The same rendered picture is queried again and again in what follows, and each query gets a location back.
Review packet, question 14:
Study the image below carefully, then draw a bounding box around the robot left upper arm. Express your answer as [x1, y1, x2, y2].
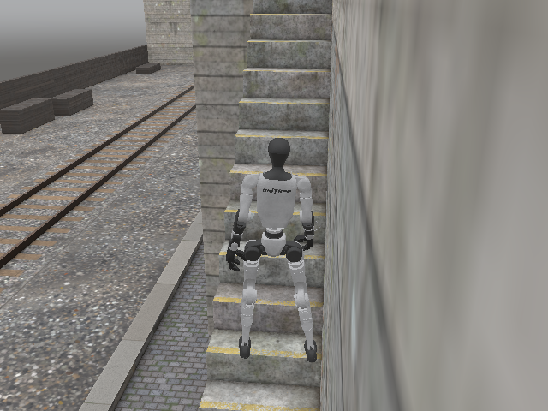
[238, 174, 259, 223]

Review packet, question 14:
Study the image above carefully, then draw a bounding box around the left robot foot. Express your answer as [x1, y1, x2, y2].
[239, 336, 251, 359]

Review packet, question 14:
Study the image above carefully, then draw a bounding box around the left robot hand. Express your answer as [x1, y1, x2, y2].
[226, 248, 247, 271]

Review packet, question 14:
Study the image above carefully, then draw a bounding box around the robot right upper arm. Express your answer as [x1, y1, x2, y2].
[295, 176, 313, 223]

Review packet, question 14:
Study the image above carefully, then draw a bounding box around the right robot hand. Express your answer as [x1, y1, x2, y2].
[294, 235, 313, 251]

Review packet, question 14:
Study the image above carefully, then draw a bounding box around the left robot forearm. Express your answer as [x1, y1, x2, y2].
[228, 209, 246, 251]

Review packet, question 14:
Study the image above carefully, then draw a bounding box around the humanoid robot torso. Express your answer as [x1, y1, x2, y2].
[257, 171, 297, 257]

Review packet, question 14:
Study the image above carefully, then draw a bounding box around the right robot forearm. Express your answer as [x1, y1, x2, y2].
[302, 211, 314, 240]

